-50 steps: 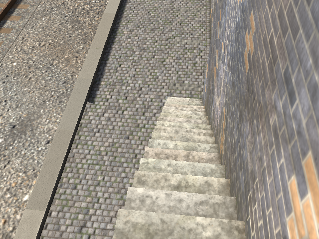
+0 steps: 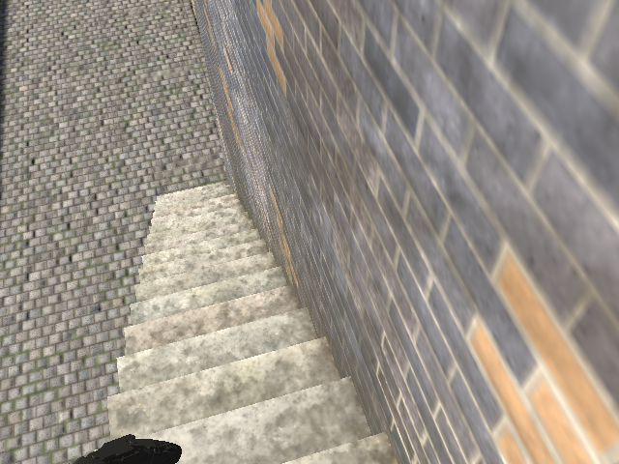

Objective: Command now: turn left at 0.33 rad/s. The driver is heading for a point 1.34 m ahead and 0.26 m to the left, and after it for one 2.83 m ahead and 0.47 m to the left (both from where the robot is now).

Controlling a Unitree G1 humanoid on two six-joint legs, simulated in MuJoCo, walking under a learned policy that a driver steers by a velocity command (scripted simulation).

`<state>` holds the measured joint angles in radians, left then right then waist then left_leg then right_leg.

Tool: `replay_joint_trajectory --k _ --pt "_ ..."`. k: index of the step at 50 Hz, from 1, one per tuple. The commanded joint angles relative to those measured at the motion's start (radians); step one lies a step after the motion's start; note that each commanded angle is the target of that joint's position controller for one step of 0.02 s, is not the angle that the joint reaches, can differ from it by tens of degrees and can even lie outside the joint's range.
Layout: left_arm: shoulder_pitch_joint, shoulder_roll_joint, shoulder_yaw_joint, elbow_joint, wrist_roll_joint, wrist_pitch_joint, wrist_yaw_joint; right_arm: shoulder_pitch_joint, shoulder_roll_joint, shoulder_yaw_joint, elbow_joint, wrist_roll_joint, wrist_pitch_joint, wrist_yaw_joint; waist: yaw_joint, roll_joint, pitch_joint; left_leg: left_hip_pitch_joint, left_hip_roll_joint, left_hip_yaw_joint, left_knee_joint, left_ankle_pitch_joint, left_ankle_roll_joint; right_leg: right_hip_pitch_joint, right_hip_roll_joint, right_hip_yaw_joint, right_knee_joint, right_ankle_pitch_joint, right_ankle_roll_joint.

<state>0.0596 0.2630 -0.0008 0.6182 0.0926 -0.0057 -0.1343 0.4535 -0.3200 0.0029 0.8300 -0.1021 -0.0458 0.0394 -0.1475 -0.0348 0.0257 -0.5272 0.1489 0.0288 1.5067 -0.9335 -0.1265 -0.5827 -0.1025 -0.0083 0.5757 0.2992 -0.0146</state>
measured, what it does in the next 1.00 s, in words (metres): steps to the left: right foot 0.20 m lower, then left foot 0.19 m higher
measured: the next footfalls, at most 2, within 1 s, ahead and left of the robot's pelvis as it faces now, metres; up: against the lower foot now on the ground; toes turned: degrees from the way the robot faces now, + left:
right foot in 0.02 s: +0.19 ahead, -0.18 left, -0.20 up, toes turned -8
left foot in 0.54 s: -0.05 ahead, +0.21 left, +0.00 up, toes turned +21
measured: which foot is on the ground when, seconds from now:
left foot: down 0.00-0.00, up 0.02-0.52, down 0.54-1.00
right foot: up 0.00-0.00, down 0.02-0.54, up 0.56-1.00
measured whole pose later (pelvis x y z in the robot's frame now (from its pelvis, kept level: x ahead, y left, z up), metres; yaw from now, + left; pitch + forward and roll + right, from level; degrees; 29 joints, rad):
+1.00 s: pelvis -0.05 +0.09 +0.11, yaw +10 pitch +3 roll -2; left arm 0.17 0.30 0.02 0.63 0.08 0.04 -0.10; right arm 0.28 -0.27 0.06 0.72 -0.11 -0.16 -0.07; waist -0.06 -0.03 -0.04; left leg -0.48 0.13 0.15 0.98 -0.53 0.01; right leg -1.11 0.04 0.09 1.86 0.10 0.04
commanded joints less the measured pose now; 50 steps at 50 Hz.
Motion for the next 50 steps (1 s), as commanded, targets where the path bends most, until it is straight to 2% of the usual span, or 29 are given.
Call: replay_joint_trajectory --k 1,2,3,4,5,6,7,8,9,13,18,20,21,24,26,27,28,29,30,31,32,33,34,35,37,39,44,47,50 --pt "0.482 0.324 0.117 0.044 0.007 -0.043 0.025 0.110 -0.144 -0.059 0.002 0.064 -0.003 0.084 0.224 -0.224 -0.332 -0.506 -0.160 -0.110 0.583 0.160 0.042 0.913 -0.018 0.082 0.227 0.160 -0.063" --pt "0.595 0.342 0.116 0.035 0.051 -0.051 0.019 0.121 -0.124 -0.080 -0.041 0.113 -0.027 0.078 0.205 -0.267 -0.381 -0.619 -0.194 -0.162 0.759 0.169 0.018 0.958 -0.144 0.197 0.192 0.540 -0.032" --pt "0.471 0.294 0.059 0.001 -0.040 -0.095 -0.020 0.102 -0.033 -0.026 -0.154 0.130 -0.072 0.090 0.141 -0.277 -0.380 -0.748 -0.203 -0.210 0.648 0.228 -0.021 0.820 -0.315 0.628 -0.106 -0.338 -0.096" --pt "0.298 0.169 0.007 -0.036 -0.093 -0.107 -0.029 0.013 -0.024 0.029 -0.177 0.158 -0.080 0.082 0.118 -0.171 -0.215 -0.759 -0.110 -0.114 0.689 0.189 -0.067 0.637 -0.282 0.477 -0.162 -0.799 -0.043" --pt "0.345 0.132 0.024 -0.039 -0.097 -0.097 0.024 0.085 -0.012 0.046 -0.119 0.138 -0.065 0.085 0.108 -0.128 -0.234 -0.616 -0.148 -0.018 0.589 -0.074 -0.020 0.519 -0.150 0.067 -0.026 -0.704 0.005" --pt "0.244 0.260 0.054 -0.091 -0.060 -0.097 0.042 0.058 -0.042 0.045 -0.213 0.173 -0.047 0.068 0.065 -0.148 -0.142 -0.586 -0.191 -0.013 0.720 0.013 -0.040 0.291 -0.285 0.157 -0.202 -0.803 -0.040" --pt "0.140 0.278 0.063 -0.066 -0.016 -0.115 0.061 0.024 -0.011 0.033 -0.245 0.123 -0.003 0.015 0.055 -0.152 -0.016 -0.605 -0.095 -0.085 0.647 0.483 -0.094 0.036 -0.464 0.433 -0.257 -0.944 -0.207" --pt "0.138 0.223 0.043 -0.072 -0.005 -0.129 0.086 -0.008 -0.007 0.042 -0.263 0.112 0.009 0.015 0.074 -0.083 -0.003 -0.596 -0.087 -0.097 0.592 0.497 -0.097 0.009 -0.488 0.470 -0.313 -1.059 -0.229" --pt "0.203 0.250 0.058 -0.037 -0.012 -0.135 0.107 0.010 0.006 0.039 -0.271 0.113 0.015 0.005 0.091 -0.150 -0.040 -0.575 -0.117 -0.076 0.679 0.403 -0.088 0.021 -0.474 0.434 -0.317 -1.075 -0.220" --pt "0.270 0.234 0.074 0.020 -0.004 -0.159 0.135 -0.030 0.025 0.019 -0.275 0.099 0.034 0.014 0.116 -0.080 0.005 -0.655 -0.113 -0.087 0.699 0.451 -0.010 0.168 -0.400 0.251 -0.296 -0.991 -0.155" --pt "0.300 0.261 0.093 0.114 0.064 -0.184 0.153 -0.116 0.026 0.026 -0.368 0.095 0.057 0.034 0.169 -0.054 -0.074 -0.659 -0.054 -0.161 0.756 0.332 -0.015 0.329 -0.402 0.039 -0.281 -0.804 -0.108" --pt "0.400 0.300 0.108 0.171 0.071 -0.191 0.156 -0.294 0.007 0.041 -0.476 0.083 0.044 0.039 0.240 -0.082 -0.061 -0.800 -0.032 -0.223 0.766 0.097 0.018 0.425 -0.473 0.082 -0.300 -0.774 -0.128" --pt "0.360 0.322 0.123 0.135 0.048 -0.179 0.152 -0.243 -0.012 0.031 -0.459 0.079 0.035 0.051 0.211 -0.034 -0.115 -0.636 -0.098 -0.107 0.737 0.007 0.063 0.394 -0.498 0.015 -0.331 -0.725 -0.186" --pt "0.183 0.397 0.156 0.069 0.027 -0.175 0.141 -0.177 -0.043 0.013 -0.481 0.070 0.080 0.055 0.059 -0.064 -0.079 -0.327 -0.140 -0.102 0.469 0.035 0.134 0.152 -0.418 -0.132 -0.338 -0.795 -0.078" --pt "0.098 0.416 0.159 0.040 -0.001 -0.155 0.100 -0.153 -0.134 -0.029 -0.443 0.103 0.055 0.056 -0.012 -0.047 -0.080 -0.077 -0.195 -0.108 0.125 0.099 0.172 -0.005 -0.363 -0.195 -0.215 -0.793 -0.004" --pt "0.021 0.270 0.113 0.015 -0.018 -0.133 0.058 0.025 -0.135 -0.026 -0.340 0.098 0.024 0.045 -0.123 0.131 -0.081 0.207 -0.167 -0.321 -0.185 0.340 0.224 -0.342 -0.287 -0.187 0.128 -0.905 0.070" --pt "-0.065 0.155 0.090 -0.177 -0.017 -0.097 0.080 0.250 -0.344 -0.073 -0.295 0.091 -0.024 0.018 -0.186 0.563 -0.042 0.288 -0.038 -1.026 -0.736 0.589 0.313 -0.719 -0.053 0.104 0.542 -1.168 0.052" --pt "-0.189 0.139 0.079 -0.222 -0.015 -0.095 0.094 0.256 -0.299 -0.047 -0.309 0.072 -0.021 0.021 -0.248 0.489 0.122 0.123 -0.063 -1.242 -0.906 0.094 0.190 -0.727 0.236 0.530 0.486 -0.945 -0.030" --pt "-0.195 0.120 0.074 -0.184 -0.055 -0.110 0.107 0.052 -0.309 -0.025 -0.407 0.112 0.028 0.034 -0.168 0.470 0.230 0.094 -0.029 -1.108 -0.969 -0.123 0.063 -0.820 0.259 0.634 0.474 -0.726 -0.011" --pt "-0.078 0.144 0.062 -0.150 -0.073 -0.127 0.111 -0.314 -0.299 0.009 -0.505 0.151 0.061 0.074 0.049 0.562 0.147 0.083 0.025 -0.923 -0.903 0.077 0.188 -0.827 0.186 0.618 0.508 -0.570 0.050" --pt "0.087 0.090 0.098 -0.008 -0.132 -0.039 0.203 -0.184 -0.079 -0.004 -0.240 0.114 0.122 -0.062 0.093 0.430 -0.085 0.009 -0.012 -0.794 -0.923 0.080 0.144 -0.487 0.307 0.498 0.688 -0.728 0.048" --pt "0.114 0.071 0.087 -0.044 -0.113 0.015 0.221 -0.295 -0.063 0.029 -0.280 0.090 0.145 -0.074 0.171 0.504 -0.016 -0.164 -0.041 -0.681 -0.913 0.090 0.156 -0.436 0.359 0.409 0.893 -0.674 0.074" --pt "0.177 0.283 0.096 0.040 -0.058 -0.017 0.117 -0.431 -0.215 0.040 -0.490 0.058 0.095 0.078 0.153 0.389 0.252 -0.523 0.048 -0.675 -0.865 -0.183 0.406 -0.561 0.281 0.435 1.155 -0.432 0.096" --pt "0.147 0.331 0.108 0.048 -0.073 -0.005 0.083 -0.497 -0.252 -0.005 -0.438 0.033 0.083 0.098 0.170 0.205 0.078 -0.497 0.070 -0.612 -0.797 -0.048 0.452 -0.557 0.296 0.335 1.339 -0.313 0.109" --pt "0.106 0.265 0.079 0.052 -0.047 0.022 0.095 -0.488 -0.107 0.042 -0.409 0.023 0.059 0.077 0.135 0.068 -0.080 -0.255 0.137 -0.572 -0.765 0.228 0.441 -0.685 0.229 0.339 1.321 -0.088 0.088" --pt "0.119 0.235 0.063 0.058 -0.025 0.020 0.100 -0.371 -0.046 0.059 -0.337 0.027 -0.030 0.009 0.111 0.062 -0.168 -0.137 0.103 -0.413 -0.710 0.350 0.388 -0.612 0.213 0.252 1.384 -0.031 0.083" --pt "-0.014 0.090 0.025 -0.042 -0.027 0.033 0.043 -0.049 -0.052 0.028 -0.134 0.019 -0.118 -0.109 -0.008 0.067 -0.052 0.293 0.132 -0.223 -0.750 0.694 0.292 -0.795 0.158 0.181 1.302 -0.247 0.046" --pt "-0.002 0.073 0.024 -0.066 -0.010 0.042 0.030 -0.079 -0.070 0.025 -0.118 -0.020 -0.127 -0.115 0.023 0.096 -0.081 0.287 0.171 -0.157 -0.779 0.849 0.303 -0.729 0.140 0.125 1.322 -0.197 0.054" --pt "0.041 0.060 0.029 -0.076 -0.007 0.036 0.027 -0.130 -0.077 0.022 -0.114 -0.021 -0.128 -0.123 0.068 0.140 -0.069 0.240 0.209 -0.117 -0.769 0.844 0.279 -0.657 0.103 0.097 1.266 -0.178 0.051"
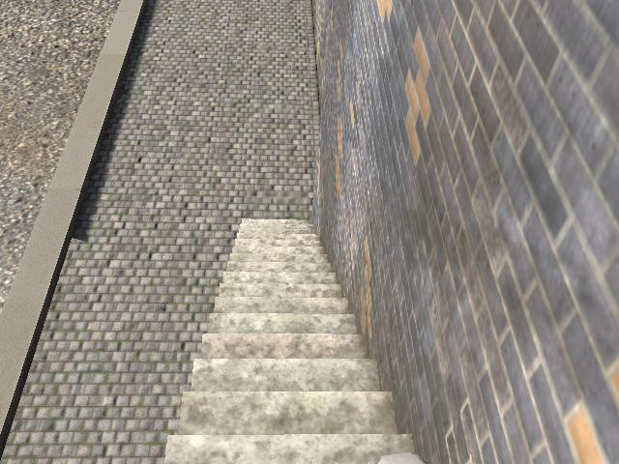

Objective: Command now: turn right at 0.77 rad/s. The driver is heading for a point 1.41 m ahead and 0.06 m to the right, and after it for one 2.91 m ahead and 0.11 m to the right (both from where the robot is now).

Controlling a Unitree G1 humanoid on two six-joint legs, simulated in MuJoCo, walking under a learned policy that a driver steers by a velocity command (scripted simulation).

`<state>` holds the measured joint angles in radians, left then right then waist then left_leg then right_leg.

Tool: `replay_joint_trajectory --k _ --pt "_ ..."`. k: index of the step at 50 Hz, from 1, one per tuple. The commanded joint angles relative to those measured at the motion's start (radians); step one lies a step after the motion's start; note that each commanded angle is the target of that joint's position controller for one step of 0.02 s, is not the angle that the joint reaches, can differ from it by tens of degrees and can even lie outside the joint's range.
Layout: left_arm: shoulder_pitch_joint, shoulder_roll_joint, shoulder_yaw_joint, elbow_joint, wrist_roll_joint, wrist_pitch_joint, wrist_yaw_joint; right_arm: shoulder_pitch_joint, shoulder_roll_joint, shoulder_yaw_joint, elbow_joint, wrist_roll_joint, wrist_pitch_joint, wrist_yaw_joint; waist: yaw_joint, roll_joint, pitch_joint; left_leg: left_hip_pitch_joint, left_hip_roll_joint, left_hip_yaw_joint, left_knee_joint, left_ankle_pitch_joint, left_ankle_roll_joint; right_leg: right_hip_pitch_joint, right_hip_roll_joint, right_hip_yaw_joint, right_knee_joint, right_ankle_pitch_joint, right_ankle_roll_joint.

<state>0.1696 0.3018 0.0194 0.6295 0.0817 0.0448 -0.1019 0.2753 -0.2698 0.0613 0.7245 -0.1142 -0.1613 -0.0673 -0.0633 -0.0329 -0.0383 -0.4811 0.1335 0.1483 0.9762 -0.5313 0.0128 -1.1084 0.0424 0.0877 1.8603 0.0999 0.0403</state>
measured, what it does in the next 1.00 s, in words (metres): goes down: right foot 0.19 m lower, then left foot 0.20 m lower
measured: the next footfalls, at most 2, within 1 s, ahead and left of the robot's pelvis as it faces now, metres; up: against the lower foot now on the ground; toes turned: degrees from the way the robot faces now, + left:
right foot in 0.36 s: +0.19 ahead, -0.31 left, -0.19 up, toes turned -17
left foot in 0.92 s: +0.44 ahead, +0.07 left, -0.39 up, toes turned +9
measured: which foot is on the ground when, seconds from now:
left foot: down 0.00-0.34, up 0.36-0.90, down 0.92-1.00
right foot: up 0.00-0.34, down 0.36-0.90, up 0.92-1.00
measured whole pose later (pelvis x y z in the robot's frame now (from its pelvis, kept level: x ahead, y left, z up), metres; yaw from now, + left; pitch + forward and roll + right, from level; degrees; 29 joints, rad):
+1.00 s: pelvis +0.39 -0.04 -0.37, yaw +12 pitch +1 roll -3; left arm 0.26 0.32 0.08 0.96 0.04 -0.04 0.04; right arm 0.24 -0.23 -0.05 0.95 0.02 -0.04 0.02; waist -0.01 -0.06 0.10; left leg -0.48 -0.02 -0.07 0.86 -0.40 0.03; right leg -0.58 -0.26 0.06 2.04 -0.76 -0.05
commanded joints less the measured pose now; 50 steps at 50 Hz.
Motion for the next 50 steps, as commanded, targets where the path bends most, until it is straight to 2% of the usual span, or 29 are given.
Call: replay_joint_trajectory --k 1,3,8,10,12,13,14,15,16,17,18,19,20,21,22,23,24,27,32,36,38,39,41,43,45,46,47,48,50 --pt "-0.076 0.019 0.011 -0.095 0.010 -0.014 -0.009 0.054 -0.131 -0.038 0.001 -0.012 -0.016 -0.021 -0.017 0.145 0.003 0.196 0.248 -0.240 -0.230 0.404 0.129 -0.131 -0.057 0.005 -0.053 0.034 -0.009" --pt "-0.077 0.018 0.025 -0.107 0.028 -0.052 -0.005 0.002 -0.141 -0.035 -0.023 0.011 0.000 -0.017 -0.004 0.187 -0.045 0.145 0.239 -0.223 -0.164 0.278 0.116 -0.041 -0.085 -0.042 -0.162 0.095 0.006" --pt "-0.122 0.037 0.045 -0.077 0.106 -0.075 -0.038 0.226 -0.171 -0.031 0.119 0.010 -0.003 0.006 -0.064 0.216 0.092 0.224 0.376 -0.388 -0.144 -0.357 0.101 -0.173 -0.150 -0.061 -0.484 0.227 -0.073" --pt "-0.182 0.027 0.033 -0.101 0.089 -0.090 -0.029 0.277 -0.162 -0.041 0.166 0.027 0.009 0.022 -0.106 0.283 0.088 0.261 0.406 -0.453 -0.187 -0.379 0.105 -0.165 -0.161 -0.091 -0.570 0.044 -0.104" --pt "-0.155 0.058 0.034 -0.101 0.054 -0.104 -0.013 0.219 -0.192 -0.057 0.151 0.006 0.037 0.044 -0.089 0.235 0.113 0.051 0.381 -0.361 -0.153 -0.367 0.088 0.126 -0.109 -0.179 -0.737 -0.071 -0.127" --pt "-0.152 0.029 0.015 -0.089 0.018 -0.095 -0.009 0.095 -0.253 -0.067 0.129 -0.030 0.032 0.068 -0.028 0.193 0.170 -0.082 0.371 -0.297 -0.140 -0.424 0.023 0.311 -0.149 -0.113 -0.915 0.124 -0.098" --pt "-0.179 0.036 0.011 -0.083 -0.002 -0.089 -0.013 0.108 -0.261 -0.076 0.142 -0.018 0.038 0.084 -0.040 0.135 0.170 -0.123 0.339 -0.219 -0.079 -0.525 0.011 0.453 -0.119 -0.183 -1.120 0.110 -0.056" --pt "0.003 0.013 0.052 0.074 -0.241 -0.062 0.095 0.131 -0.181 -0.128 0.130 0.024 0.121 0.070 -0.002 0.049 0.112 -0.030 0.184 -0.133 0.071 -0.379 -0.052 0.740 -0.162 -0.075 -1.324 0.282 -0.007" --pt "0.241 0.046 0.056 0.158 -0.212 -0.044 0.121 0.088 -0.211 -0.137 0.161 0.029 0.164 0.063 0.124 0.036 0.068 -0.099 0.164 -0.118 0.237 -0.363 -0.034 0.997 -0.151 -0.128 -1.365 0.285 -0.012" --pt "0.376 0.090 0.071 0.193 -0.135 -0.035 0.134 0.111 -0.196 -0.148 0.195 0.037 0.188 0.079 0.220 0.001 -0.011 -0.058 0.050 -0.071 0.597 -0.268 -0.031 1.109 -0.170 -0.084 -1.353 0.105 -0.002" --pt "0.438 0.127 0.042 0.201 -0.101 -0.054 0.134 0.064 -0.116 -0.154 0.220 0.072 0.198 0.090 0.262 0.042 -0.033 -0.267 -0.065 -0.222 0.950 -0.446 -0.028 1.230 -0.255 0.093 -1.176 -0.141 0.019" --pt "0.497 0.189 0.017 0.206 -0.094 -0.072 0.122 0.026 -0.059 -0.150 0.169 0.091 0.198 0.083 0.250 0.026 -0.009 -0.374 -0.154 -0.399 1.113 -0.415 -0.033 1.170 -0.302 0.145 -1.042 0.059 0.141" --pt "0.532 0.221 0.023 0.254 -0.121 -0.073 0.122 0.189 0.033 -0.133 0.156 0.088 0.199 0.074 0.120 -0.218 -0.013 -0.454 -0.188 -0.390 1.181 -0.268 -0.014 1.117 -0.385 0.169 -1.103 0.194 0.236" --pt "0.521 0.317 0.056 0.278 -0.154 -0.079 0.128 0.243 0.061 -0.122 0.123 0.087 0.200 0.068 0.069 -0.401 -0.121 -0.513 -0.191 -0.364 1.252 -0.202 -0.021 1.136 -0.523 0.379 -1.319 -0.333 0.151" --pt "0.419 0.316 0.061 0.257 -0.167 -0.086 0.136 0.183 0.039 -0.109 0.086 0.058 0.205 0.063 0.061 -0.441 -0.084 -0.548 -0.171 -0.322 1.220 -0.115 -0.003 1.014 -0.562 0.577 -1.562 -1.052 0.052" --pt "0.263 0.215 0.034 0.188 -0.141 -0.090 0.124 0.050 -0.064 -0.130 0.042 0.027 0.207 0.058 0.057 -0.288 0.036 -0.563 -0.173 -0.392 0.993 0.197 0.016 0.858 -0.524 0.489 -1.529 -1.144 0.022" --pt "0.221 0.173 0.015 0.194 -0.110 -0.102 0.120 0.025 -0.067 -0.127 0.043 0.028 0.219 0.062 0.034 -0.312 0.128 -0.578 -0.148 -0.408 0.894 0.247 0.031 0.738 -0.539 0.464 -1.491 -1.163 -0.043" --pt "0.165 0.106 -0.014 0.187 -0.120 -0.119 0.150 -0.002 0.012 -0.106 0.028 0.082 0.246 0.108 -0.046 -0.260 0.274 -0.522 -0.146 -0.379 0.640 0.370 -0.054 0.488 -0.541 0.279 -1.500 -1.116 -0.117" --pt "0.250 0.094 0.025 0.275 -0.193 -0.158 0.180 -0.090 0.002 -0.139 0.064 0.046 0.247 0.129 -0.030 -0.193 0.258 -0.376 -0.110 -0.424 0.196 0.816 -0.029 0.643 -0.451 -0.052 -1.432 -0.735 -0.035" --pt "0.279 0.036 0.034 0.301 -0.190 -0.177 0.208 -0.145 0.058 -0.118 0.061 0.034 0.234 0.145 -0.027 -0.033 0.176 -0.196 -0.079 -0.330 -0.110 1.172 0.012 0.741 -0.463 -0.271 -1.250 -0.662 0.013" --pt "0.266 0.054 0.051 0.288 -0.146 -0.155 0.209 -0.091 0.089 -0.105 0.077 0.058 0.222 0.146 -0.025 -0.056 0.176 -0.049 -0.070 -0.286 -0.240 1.094 0.042 0.750 -0.451 -0.382 -1.142 -0.625 0.052" --pt "0.290 0.061 0.055 0.276 -0.103 -0.138 0.177 -0.189 0.070 -0.099 0.077 0.101 0.201 0.144 0.055 -0.058 0.168 -0.083 -0.058 -0.210 -0.320 1.031 0.038 0.843 -0.447 -0.401 -1.153 -0.638 0.020" --pt "0.357 0.032 0.061 0.328 -0.082 -0.102 0.161 -0.288 0.066 -0.093 0.033 0.098 0.179 0.125 0.168 -0.174 0.248 -0.027 -0.042 -0.174 -0.469 1.048 0.060 0.880 -0.401 -0.434 -1.112 -0.697 -0.045" --pt "0.252 0.082 0.078 0.327 -0.046 -0.077 0.147 -0.015 0.001 -0.133 0.124 0.106 0.168 0.104 0.025 -0.131 0.150 0.180 -0.060 -0.090 -0.386 0.975 0.109 0.865 -0.423 -0.436 -0.767 -0.419 -0.077" --pt "0.211 0.185 0.119 0.326 -0.091 -0.064 0.141 0.297 -0.050 -0.154 0.234 0.078 0.141 0.089 -0.144 0.009 0.008 0.519 -0.145 -0.123 -0.529 0.569 0.147 0.752 -0.369 -0.377 -0.148 -0.056 -0.130" --pt "0.152 0.060 0.091 0.298 -0.068 -0.076 0.160 0.282 -0.116 -0.155 0.282 0.073 0.121 0.100 -0.113 0.273 0.126 0.539 -0.123 -0.159 -0.389 0.996 0.125 0.478 -0.254 -0.296 0.205 -0.603 -0.139" --pt "0.207 -0.042 0.058 0.230 -0.061 -0.104 0.143 0.247 -0.199 -0.151 0.291 0.083 0.100 0.104 0.027 0.590 0.116 0.726 -0.108 -0.204 -0.020 1.817 0.123 0.038 -0.165 -0.268 0.444 -0.960 -0.117" --pt "0.174 0.032 0.051 0.235 -0.017 -0.115 0.132 0.381 -0.237 -0.162 0.302 0.182 0.110 0.078 -0.073 0.582 -0.180 0.892 -0.076 -0.320 -0.053 1.522 0.118 -0.029 -0.206 -0.151 0.370 -0.954 -0.114" --pt "0.117 0.016 0.037 0.246 -0.032 -0.120 0.154 0.485 -0.222 -0.170 0.348 0.156 0.142 0.058 -0.103 0.446 -0.273 0.766 0.065 -0.551 -0.163 0.709 0.179 -0.105 -0.225 -0.012 0.224 -0.869 -0.115"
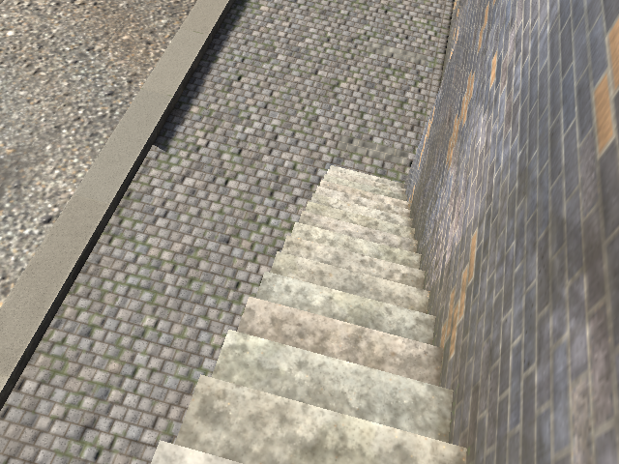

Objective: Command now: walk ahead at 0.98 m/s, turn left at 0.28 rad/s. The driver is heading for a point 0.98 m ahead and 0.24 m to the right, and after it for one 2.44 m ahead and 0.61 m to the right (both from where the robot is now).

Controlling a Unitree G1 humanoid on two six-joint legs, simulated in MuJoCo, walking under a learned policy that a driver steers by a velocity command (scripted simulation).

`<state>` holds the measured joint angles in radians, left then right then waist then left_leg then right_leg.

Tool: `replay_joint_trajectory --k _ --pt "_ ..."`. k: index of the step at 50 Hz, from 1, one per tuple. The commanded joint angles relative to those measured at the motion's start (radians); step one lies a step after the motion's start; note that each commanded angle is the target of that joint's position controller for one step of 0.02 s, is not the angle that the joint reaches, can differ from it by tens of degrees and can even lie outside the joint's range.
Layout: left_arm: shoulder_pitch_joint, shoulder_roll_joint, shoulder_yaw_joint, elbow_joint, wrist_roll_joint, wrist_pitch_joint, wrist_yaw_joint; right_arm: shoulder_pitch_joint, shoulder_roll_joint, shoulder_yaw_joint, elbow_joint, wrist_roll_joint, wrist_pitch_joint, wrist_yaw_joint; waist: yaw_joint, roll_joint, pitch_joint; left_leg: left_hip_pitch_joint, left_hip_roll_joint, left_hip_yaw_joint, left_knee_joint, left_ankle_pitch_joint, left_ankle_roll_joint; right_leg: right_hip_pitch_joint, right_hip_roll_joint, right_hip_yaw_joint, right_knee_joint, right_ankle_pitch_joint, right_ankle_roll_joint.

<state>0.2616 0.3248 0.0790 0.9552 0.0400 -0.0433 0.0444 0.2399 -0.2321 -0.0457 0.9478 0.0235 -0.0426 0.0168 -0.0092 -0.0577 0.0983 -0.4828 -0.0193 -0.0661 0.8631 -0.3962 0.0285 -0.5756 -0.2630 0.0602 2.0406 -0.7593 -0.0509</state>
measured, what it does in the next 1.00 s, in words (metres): goes down, turning right: right foot 0.20 m lower, then left foot 0.19 m lower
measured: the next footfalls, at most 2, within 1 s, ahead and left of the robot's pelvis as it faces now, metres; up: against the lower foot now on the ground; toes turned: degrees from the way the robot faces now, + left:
right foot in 0.36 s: +0.30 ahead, -0.08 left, -0.20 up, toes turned -5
left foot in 0.72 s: +0.55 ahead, +0.00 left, -0.39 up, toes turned -23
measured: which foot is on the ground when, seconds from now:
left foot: down 0.00-0.36, up 0.38-0.70, down 0.72-1.00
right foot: up 0.00-0.34, down 0.36-0.70, up 0.72-0.98, down 1.00-1.00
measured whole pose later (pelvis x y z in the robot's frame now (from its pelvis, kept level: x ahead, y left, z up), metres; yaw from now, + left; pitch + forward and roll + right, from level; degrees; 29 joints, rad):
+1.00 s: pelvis +0.56 -0.14 -0.43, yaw -26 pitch +3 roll +4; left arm 0.12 0.15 -0.07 0.69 0.05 -0.01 -0.11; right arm 0.52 -0.26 -0.02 0.99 -0.05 -0.12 0.02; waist -0.12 0.00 -0.05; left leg -0.34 -0.04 0.07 1.00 -0.70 0.01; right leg -0.80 -0.13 0.08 1.17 0.13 0.01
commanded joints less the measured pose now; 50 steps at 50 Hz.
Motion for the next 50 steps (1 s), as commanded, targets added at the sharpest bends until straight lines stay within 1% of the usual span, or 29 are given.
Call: replay_joint_trajectory --k 1,3,4,5,6,9,15,17,18,19,20,23,26,28,30,31,32,35,36,37,38,39,40,42,44,46,48,49,50 --pt "-0.015 -0.038 -0.017 -0.051 -0.003 -0.038 0.014 0.409 -0.178 -0.033 0.097 -0.030 0.019 -0.015 -0.094 0.331 -0.333 0.565 0.242 -0.356 -0.054 0.434 0.159 -0.597 0.109 0.060 -0.174 0.289 -0.011" --pt "-0.028 -0.068 -0.020 -0.021 -0.022 -0.041 0.009 0.188 -0.055 0.008 0.016 -0.077 0.006 0.001 0.029 0.127 -0.185 0.128 0.310 -0.438 -0.154 0.281 0.190 -0.415 0.136 0.057 -0.507 0.588 0.024" --pt "0.060 0.072 0.052 0.036 -0.223 0.021 0.000 0.103 0.079 0.001 0.020 0.057 -0.006 0.056 0.112 0.206 -0.102 -0.145 0.242 -0.316 -0.128 0.452 0.132 -0.190 0.190 0.061 -0.657 0.467 0.024" --pt "0.027 -0.064 -0.005 0.031 0.008 0.016 0.031 0.060 -0.134 -0.011 -0.017 -0.074 -0.001 0.004 0.077 0.255 -0.134 -0.034 0.282 -0.332 -0.116 0.534 0.109 -0.227 0.248 0.078 -0.564 0.698 0.057" --pt "0.066 -0.058 0.005 0.033 0.026 -0.002 0.040 0.102 -0.115 -0.023 0.019 -0.082 -0.020 -0.003 0.086 0.251 -0.161 0.034 0.270 -0.307 -0.069 0.548 0.096 -0.249 0.247 0.092 -0.708 0.820 0.031" --pt "-0.179 -0.052 0.001 -0.100 -0.014 -0.031 0.011 0.014 -0.076 -0.006 0.017 -0.052 -0.053 -0.033 0.070 0.136 -0.077 -0.043 0.226 -0.173 -0.021 0.219 0.051 -0.117 0.268 0.078 -1.100 1.227 -0.018" --pt "0.086 -0.001 0.037 -0.033 -0.053 0.036 -0.017 0.062 -0.088 -0.018 0.050 -0.083 -0.049 -0.046 0.108 0.049 0.127 0.164 0.225 0.085 0.258 0.557 0.042 0.029 0.245 -0.166 -1.328 1.046 -0.109" --pt "0.574 0.086 0.083 0.105 -0.019 0.067 -0.025 -0.109 -0.114 -0.030 0.059 -0.073 -0.053 -0.053 0.341 0.135 -0.062 -0.041 0.261 0.111 0.696 0.988 0.049 0.631 0.235 -0.173 -1.136 0.842 -0.184" --pt "0.647 0.062 0.086 0.106 -0.039 0.091 -0.040 -0.202 -0.099 -0.040 0.030 -0.074 -0.055 -0.047 0.472 -0.112 0.001 -0.240 0.047 0.192 1.263 0.443 -0.011 0.698 0.201 -0.020 -1.413 0.779 -0.271" --pt "0.568 0.007 0.026 0.136 -0.096 0.071 -0.052 -0.224 0.038 0.016 -0.069 -0.092 -0.046 -0.051 0.316 -0.360 0.165 -0.458 -0.126 0.205 1.366 -0.353 -0.009 0.524 0.247 0.031 -1.307 1.415 -0.231" --pt "0.504 -0.090 -0.030 0.121 -0.140 0.039 -0.037 -0.190 0.076 0.042 -0.183 -0.128 -0.037 -0.040 0.138 -0.287 0.113 -0.587 -0.106 0.086 1.154 -0.407 -0.028 0.564 0.245 0.281 -1.289 1.625 -0.263" --pt "0.338 -0.037 -0.024 0.063 -0.094 0.012 0.000 -0.099 0.035 0.049 -0.136 -0.120 -0.017 -0.054 -0.048 0.084 0.011 -0.541 0.012 -0.052 0.723 -0.022 -0.056 0.322 0.179 0.588 -1.317 0.998 -0.262" --pt "0.350 0.033 -0.013 0.044 -0.036 -0.002 0.028 -0.174 -0.019 0.033 -0.103 -0.082 0.000 -0.050 0.012 -0.031 -0.090 -0.280 -0.036 -0.041 0.550 0.219 -0.125 0.139 0.140 0.719 -1.376 1.079 -0.268" --pt "0.401 -0.044 -0.017 0.055 -0.089 -0.008 0.058 -0.279 -0.118 0.000 -0.131 -0.054 -0.036 -0.029 0.047 0.110 -0.039 -0.273 -0.003 -0.108 0.161 0.606 -0.090 0.178 0.263 0.556 -1.160 0.794 -0.156" --pt "0.312 -0.099 -0.027 0.012 -0.101 -0.006 0.056 -0.295 -0.008 0.029 -0.179 -0.068 -0.037 0.008 0.074 0.053 -0.049 0.037 -0.081 -0.029 -0.084 0.914 -0.074 -0.011 0.408 0.424 -1.144 0.526 -0.099" --pt "0.354 -0.110 -0.046 0.023 0.152 -0.050 -0.042 -0.206 0.082 0.054 -0.278 -0.094 -0.038 0.041 0.036 -0.200 -0.046 0.454 -0.082 0.157 -0.158 0.927 -0.018 -0.474 0.588 0.119 -1.056 0.174 0.046" --pt "0.344 -0.034 -0.030 -0.011 0.171 -0.073 -0.077 -0.051 0.071 0.038 -0.277 -0.114 -0.033 0.071 -0.060 -0.140 -0.102 0.817 -0.154 0.295 0.144 0.814 -0.066 -0.668 0.580 0.179 -1.024 0.356 -0.008" --pt "-0.005 0.051 -0.021 -0.214 0.020 -0.103 -0.123 0.656 -0.159 -0.056 -0.048 -0.145 -0.010 0.034 -0.346 0.190 -0.025 0.780 0.008 0.284 -0.813 0.796 0.107 -0.272 0.629 0.132 -0.198 0.750 0.102" --pt "0.180 -0.155 -0.085 -0.154 0.064 -0.065 -0.161 0.711 -0.079 -0.024 0.073 -0.164 -0.016 0.053 -0.211 0.209 -0.070 1.063 0.271 0.046 -0.739 0.987 0.261 -0.532 0.573 0.246 0.131 0.058 0.132" --pt "0.349 -0.263 -0.101 -0.174 0.027 -0.047 -0.185 0.612 -0.101 -0.005 -0.028 -0.157 -0.047 0.080 -0.043 0.155 -0.303 1.303 0.497 -0.152 -0.001 2.185 0.546 -0.872 0.561 0.177 0.451 -0.160 0.127" --pt "0.500 -0.224 -0.091 -0.205 0.008 0.012 -0.167 0.469 -0.088 -0.025 -0.087 -0.143 -0.067 0.071 0.021 0.157 -0.544 1.289 0.736 -0.370 -0.008 2.494 0.713 -0.932 0.426 0.221 0.521 -0.148 0.185" --pt "0.289 -0.213 -0.125 -0.310 0.002 0.080 -0.147 0.357 -0.040 -0.012 -0.104 -0.175 -0.080 0.030 -0.028 -0.015 -0.343 1.036 0.625 -0.273 -0.112 1.939 0.506 -1.121 0.394 0.162 0.495 -0.010 0.153" --pt "0.138 -0.175 -0.128 -0.375 0.008 0.138 -0.128 0.095 -0.088 -0.020 -0.159 -0.106 -0.062 0.008 0.019 0.066 -0.168 0.674 0.546 -0.369 -0.278 1.259 0.421 -1.091 0.303 0.159 0.261 0.217 0.157" --pt "0.256 -0.216 -0.144 -0.292 0.068 0.104 -0.174 -0.024 -0.036 0.014 -0.151 -0.102 -0.089 -0.036 0.138 -0.016 0.061 -0.076 0.280 -0.095 -0.365 0.817 0.226 -0.605 0.164 0.081 -0.262 0.654 0.117" --pt "0.261 -0.170 -0.139 -0.213 0.012 0.095 -0.247 0.066 -0.106 0.009 -0.070 -0.147 -0.112 -0.006 0.131 0.012 0.104 -0.650 0.135 -0.009 -0.456 0.059 0.210 -0.034 0.117 -0.002 -0.538 1.036 0.063" --pt "0.156 -0.144 -0.153 -0.252 0.047 0.076 -0.275 0.000 -0.228 -0.012 -0.099 -0.092 -0.144 0.000 0.124 0.028 0.000 -0.694 0.072 -0.059 -0.304 -0.164 0.222 0.135 0.149 -0.043 -0.527 1.023 0.044" --pt "-0.017 -0.016 -0.121 -0.284 0.106 0.047 -0.227 0.029 -0.190 0.011 -0.098 -0.092 -0.161 -0.025 0.025 0.037 -0.072 -0.239 0.121 -0.160 -0.029 -0.096 0.202 -0.090 0.144 0.048 -0.761 0.982 0.066" --pt "0.013 -0.063 -0.074 -0.234 -0.037 0.021 -0.065 0.236 -0.164 -0.005 -0.007 -0.023 -0.076 0.002 0.023 0.048 -0.127 0.101 0.205 -0.280 -0.146 0.155 0.156 -0.007 0.112 0.013 -1.152 0.969 0.076" --pt "0.030 -0.016 -0.068 -0.213 -0.054 -0.002 -0.021 0.233 -0.178 -0.004 -0.011 -0.046 -0.021 0.009 0.009 0.153 -0.090 0.083 0.183 -0.270 -0.060 0.260 0.152 0.146 0.148 -0.019 -1.253 0.796 0.085"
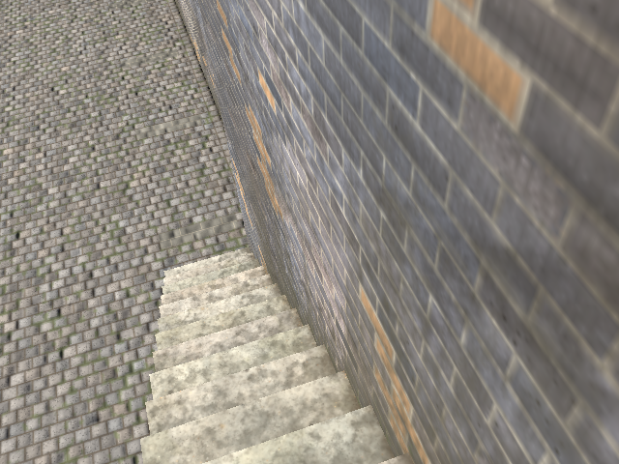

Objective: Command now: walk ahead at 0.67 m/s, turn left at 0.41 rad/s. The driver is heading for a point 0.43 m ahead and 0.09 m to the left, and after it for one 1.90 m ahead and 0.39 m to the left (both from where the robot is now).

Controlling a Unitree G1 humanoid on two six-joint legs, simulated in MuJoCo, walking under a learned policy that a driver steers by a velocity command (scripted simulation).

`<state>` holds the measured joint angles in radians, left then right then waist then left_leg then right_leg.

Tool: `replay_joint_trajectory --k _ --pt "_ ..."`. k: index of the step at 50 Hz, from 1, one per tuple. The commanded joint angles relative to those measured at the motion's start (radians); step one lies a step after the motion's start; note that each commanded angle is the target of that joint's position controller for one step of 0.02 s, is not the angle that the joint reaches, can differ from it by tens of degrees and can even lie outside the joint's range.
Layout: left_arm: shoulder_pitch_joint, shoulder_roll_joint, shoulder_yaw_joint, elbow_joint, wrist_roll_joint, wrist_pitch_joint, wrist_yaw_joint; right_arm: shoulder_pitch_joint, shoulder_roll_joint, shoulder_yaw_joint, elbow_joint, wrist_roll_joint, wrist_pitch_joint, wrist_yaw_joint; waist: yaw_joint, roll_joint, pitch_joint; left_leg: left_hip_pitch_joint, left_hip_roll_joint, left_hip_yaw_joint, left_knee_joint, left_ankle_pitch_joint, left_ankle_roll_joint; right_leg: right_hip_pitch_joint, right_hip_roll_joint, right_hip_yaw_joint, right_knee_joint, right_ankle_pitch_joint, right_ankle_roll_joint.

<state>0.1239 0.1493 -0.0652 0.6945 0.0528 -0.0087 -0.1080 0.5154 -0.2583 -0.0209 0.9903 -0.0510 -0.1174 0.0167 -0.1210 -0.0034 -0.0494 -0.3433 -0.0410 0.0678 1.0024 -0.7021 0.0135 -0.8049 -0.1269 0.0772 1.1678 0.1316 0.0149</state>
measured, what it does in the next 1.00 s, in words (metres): goes down: left foot 0.19 m lower, then right foot 0.20 m lower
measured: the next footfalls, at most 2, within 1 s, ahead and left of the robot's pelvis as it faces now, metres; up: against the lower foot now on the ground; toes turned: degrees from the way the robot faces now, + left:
left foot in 0.36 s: +0.20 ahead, +0.12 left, -0.19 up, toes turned +6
right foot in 0.78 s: +0.45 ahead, +0.07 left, -0.39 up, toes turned +23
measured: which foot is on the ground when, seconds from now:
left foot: down 0.00-0.04, up 0.06-0.34, down 0.36-0.76, up 0.78-0.96, down 0.98-1.00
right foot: down 0.00-0.32, up 0.34-0.76, down 0.78-1.00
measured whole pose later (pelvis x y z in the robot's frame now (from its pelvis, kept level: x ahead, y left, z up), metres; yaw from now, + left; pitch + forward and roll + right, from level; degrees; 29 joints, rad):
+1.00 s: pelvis +0.42 +0.19 -0.39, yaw +10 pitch +3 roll -3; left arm 0.58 0.18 0.06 0.98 0.10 -0.10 -0.03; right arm 0.03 -0.15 0.08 0.40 -0.06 -0.07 0.02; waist 0.09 -0.04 -0.06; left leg -0.64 0.01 -0.13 1.20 -0.43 -0.12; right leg -0.52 0.19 0.16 1.10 -0.52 -0.04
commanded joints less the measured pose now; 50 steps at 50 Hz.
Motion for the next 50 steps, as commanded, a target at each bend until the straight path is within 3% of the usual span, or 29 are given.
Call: replay_joint_trajectory --k 1,2,4,7,15,17,18,19,20,22,23,24,25,26,27,30,31,32,37,38,39,40,41,43,44,45,46,48,50 --pt "0.303 0.190 0.096 0.097 -0.070 -0.066 0.135 -0.022 -0.113 -0.035 -0.079 0.009 0.081 0.017 0.158 0.048 0.021 -0.066 0.110 -0.324 0.070 0.579 0.131 0.559 0.055 -0.031 -0.519 -0.232 0.021" --pt "0.407 0.317 0.143 0.155 -0.062 -0.083 0.155 0.106 -0.010 -0.027 -0.116 0.023 0.108 0.032 0.133 -0.354 -0.111 -0.305 -0.041 -0.107 0.493 0.260 0.027 0.721 -0.240 0.438 -0.698 -0.601 -0.069" --pt "0.466 0.230 0.138 0.195 -0.079 -0.098 0.138 -0.056 -0.002 -0.034 -0.107 -0.061 0.119 0.016 0.189 -0.169 0.128 -0.681 0.010 -0.143 0.629 0.113 0.023 0.782 -0.314 0.487 -0.673 -0.667 -0.101" --pt "0.142 0.153 0.134 0.149 -0.028 -0.091 0.166 -0.342 -0.051 -0.035 -0.259 -0.018 0.131 -0.001 0.112 -0.134 0.164 -0.576 0.057 -0.118 0.362 0.339 0.052 0.400 -0.262 0.275 -0.580 -0.825 -0.122" --pt "-0.063 0.164 0.161 0.187 -0.069 -0.090 0.168 -0.031 -0.032 -0.006 -0.217 0.035 0.123 -0.001 -0.114 -0.121 0.019 0.226 0.095 -0.052 -0.437 1.213 0.082 0.260 -0.087 -0.293 -0.172 -0.680 -0.006" --pt "-0.190 0.228 0.187 0.206 -0.057 -0.062 0.146 0.408 -0.077 -0.050 -0.039 0.020 0.126 0.003 -0.355 -0.034 -0.025 0.614 0.112 -0.097 -0.215 1.038 0.180 -0.024 -0.043 -0.262 0.508 -0.640 -0.020" --pt "-0.285 0.150 0.174 0.142 -0.023 -0.054 0.134 0.405 -0.161 -0.062 -0.025 0.028 0.108 0.001 -0.370 0.225 0.169 0.396 0.104 -0.208 -0.329 1.182 0.190 -0.171 0.133 -0.275 0.931 -0.905 -0.011" --pt "-0.172 0.056 0.141 0.049 -0.016 -0.030 0.142 0.247 -0.148 -0.018 -0.043 0.035 0.073 0.012 -0.087 0.478 0.249 0.270 0.040 -0.187 -0.196 1.757 0.013 -0.266 0.137 -0.226 0.860 -0.896 -0.089" --pt "-0.050 0.084 0.151 0.032 0.029 -0.030 0.141 0.166 -0.127 -0.013 -0.070 0.085 0.051 -0.001 0.051 0.474 0.157 0.271 0.049 -0.425 -0.164 1.683 0.003 -0.302 0.106 -0.112 0.615 -0.742 -0.087" --pt "0.059 0.168 0.171 0.131 0.064 -0.037 0.154 0.140 -0.150 -0.033 -0.086 0.096 0.015 -0.017 0.080 0.294 0.036 0.300 0.089 -0.609 -0.253 1.403 0.064 -0.269 0.083 -0.039 0.435 -0.560 -0.043" --pt "0.019 0.189 0.162 0.145 0.044 -0.027 0.154 0.110 -0.104 -0.022 -0.095 0.087 0.005 -0.023 0.089 0.105 0.039 0.210 0.092 -0.658 -0.299 1.601 0.062 -0.174 0.098 -0.060 0.308 -0.445 -0.014" --pt "0.035 0.131 0.146 0.114 0.020 -0.029 0.168 0.114 -0.122 -0.028 -0.075 0.086 0.005 -0.034 0.131 0.165 -0.019 0.242 0.177 -0.845 -0.296 1.824 0.117 -0.185 0.092 -0.020 0.247 -0.415 -0.003" --pt "0.062 0.174 0.142 0.151 0.001 -0.020 0.189 0.110 -0.145 -0.039 -0.053 0.058 0.003 -0.039 0.146 0.179 -0.071 0.264 0.176 -0.886 -0.316 1.754 0.105 -0.163 0.081 0.009 0.257 -0.365 0.010" --pt "0.155 0.166 0.115 0.121 -0.041 -0.042 0.035 0.003 -0.283 -0.060 -0.106 -0.077 -0.013 0.029 0.196 0.108 -0.090 0.119 0.179 -0.901 -0.114 1.576 0.085 -0.206 0.129 0.160 0.438 -0.301 0.068" --pt "0.091 0.242 0.133 0.129 -0.021 -0.048 -0.002 -0.032 -0.236 -0.067 -0.125 -0.067 -0.001 0.003 0.145 -0.036 0.020 0.185 0.188 -0.787 -0.068 1.341 0.008 -0.370 0.101 0.179 0.192 -0.116 0.057" --pt "-0.090 0.180 0.111 0.105 0.024 -0.051 -0.038 0.256 -0.030 0.022 -0.016 -0.029 0.003 -0.035 0.059 0.044 0.050 0.130 0.039 -0.496 0.028 0.964 -0.096 -0.187 0.097 0.064 -0.230 0.335 -0.030" --pt "-0.182 0.124 0.098 0.086 -0.025 -0.053 0.077 0.106 0.020 0.001 -0.035 0.092 0.036 -0.051 0.031 0.019 0.004 -0.057 -0.045 -0.411 -0.189 0.982 -0.043 0.209 0.194 -0.141 -0.407 0.253 -0.050" --pt "-0.031 0.128 0.079 0.115 0.050 -0.054 -0.040 0.088 -0.144 0.030 -0.051 -0.088 0.021 -0.009 0.150 0.207 0.110 -0.437 -0.009 -0.463 -0.028 0.719 -0.014 0.378 0.116 0.041 -0.022 0.474 -0.037" --pt "0.887 0.286 0.180 0.357 0.107 -0.057 -0.005 -0.473 -0.308 -0.001 -0.371 0.028 -0.049 -0.027 0.491 -0.122 0.086 -0.563 -0.021 -0.123 0.641 1.146 -0.287 0.974 0.180 -0.159 -0.473 -0.053 -0.067" --pt "0.866 0.227 0.165 0.394 0.103 -0.086 0.018 -0.433 -0.277 -0.020 -0.396 0.025 -0.032 0.001 0.453 -0.350 0.138 -0.554 -0.100 -0.101 0.973 0.101 -0.242 0.984 0.055 -0.006 -0.953 0.183 -0.156" --pt "0.792 0.110 0.142 0.404 0.072 -0.099 0.030 -0.387 -0.197 0.006 -0.363 -0.021 0.006 0.031 0.351 -0.078 0.176 -0.668 -0.078 -0.109 1.032 -0.127 -0.155 1.031 0.045 0.111 -0.874 0.071 -0.251" --pt "0.649 0.162 0.124 0.370 0.065 -0.122 0.043 -0.332 0.007 0.053 -0.473 0.004 0.016 0.036 0.151 -0.023 0.072 -0.820 -0.074 -0.155 1.065 -0.139 -0.148 1.064 -0.044 0.325 -0.536 0.728 -0.406" --pt "0.618 0.176 0.123 0.346 0.069 -0.138 0.050 -0.263 0.056 0.066 -0.556 0.038 0.019 0.001 0.058 -0.045 -0.077 -0.854 -0.070 -0.268 1.071 -0.268 -0.139 1.047 -0.167 0.510 -0.467 0.877 -0.548" --pt "0.321 0.007 0.079 0.246 0.056 -0.157 0.049 -0.293 0.008 0.072 -0.537 0.040 0.029 -0.030 0.052 -0.037 0.035 -0.939 0.097 -0.387 0.669 -0.001 -0.112 0.693 -0.146 0.579 -0.568 0.268 -0.389" --pt "0.166 0.032 0.073 0.105 -0.002 -0.158 0.075 -0.184 -0.040 0.059 -0.482 -0.029 0.046 -0.028 0.017 0.127 0.120 -0.482 0.147 -0.299 0.228 0.438 -0.142 0.092 0.034 0.444 -0.540 -0.083 -0.303" --pt "0.128 0.141 0.104 0.074 0.007 -0.140 0.086 -0.185 -0.010 0.060 -0.514 -0.042 0.061 -0.001 -0.068 0.116 0.153 0.132 0.113 -0.101 0.165 0.534 -0.160 -0.462 0.194 0.330 -0.560 -0.282 -0.271" --pt "0.134 0.261 0.141 0.107 0.038 -0.129 0.088 -0.140 0.036 0.059 -0.531 -0.018 0.068 0.016 -0.138 -0.091 0.111 0.405 0.082 0.005 0.498 0.713 -0.212 -0.660 0.184 0.335 -0.593 -0.115 -0.264" --pt "0.281 0.318 0.174 0.159 0.025 -0.128 0.102 -0.148 -0.066 0.019 -0.584 -0.014 0.075 0.001 -0.075 -0.036 0.082 0.278 0.002 -0.042 0.376 0.436 -0.206 -0.394 0.134 0.453 -0.465 0.013 -0.251" --pt "0.077 0.315 0.205 0.063 0.080 -0.126 0.077 0.076 -0.249 -0.044 -0.485 -0.007 0.058 -0.030 -0.186 0.166 -0.027 0.603 -0.049 -0.025 -0.152 0.779 -0.016 -0.404 0.334 0.222 0.080 0.191 -0.144"
Keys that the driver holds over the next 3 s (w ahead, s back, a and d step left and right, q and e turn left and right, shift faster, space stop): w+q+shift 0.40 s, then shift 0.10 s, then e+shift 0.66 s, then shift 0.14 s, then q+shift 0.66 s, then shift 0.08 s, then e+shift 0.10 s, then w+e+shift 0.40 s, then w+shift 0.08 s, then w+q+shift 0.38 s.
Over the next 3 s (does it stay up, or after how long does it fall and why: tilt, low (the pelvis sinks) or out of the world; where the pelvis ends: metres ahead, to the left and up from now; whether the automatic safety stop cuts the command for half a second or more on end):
stays up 1.03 0.19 -0.78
